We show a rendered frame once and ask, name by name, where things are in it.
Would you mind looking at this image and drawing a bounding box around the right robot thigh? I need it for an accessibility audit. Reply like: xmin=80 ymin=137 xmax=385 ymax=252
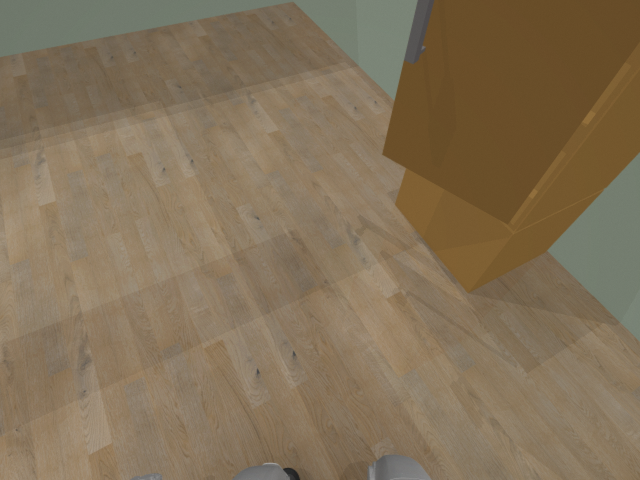
xmin=367 ymin=455 xmax=431 ymax=480

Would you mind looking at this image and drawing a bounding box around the left robot shin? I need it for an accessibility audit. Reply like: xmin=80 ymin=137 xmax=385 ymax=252
xmin=263 ymin=463 xmax=288 ymax=476

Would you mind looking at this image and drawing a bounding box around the handle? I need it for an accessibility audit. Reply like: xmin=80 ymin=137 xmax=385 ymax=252
xmin=404 ymin=0 xmax=434 ymax=64

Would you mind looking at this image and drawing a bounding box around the cupboard door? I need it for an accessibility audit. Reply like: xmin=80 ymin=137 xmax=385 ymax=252
xmin=382 ymin=0 xmax=640 ymax=225

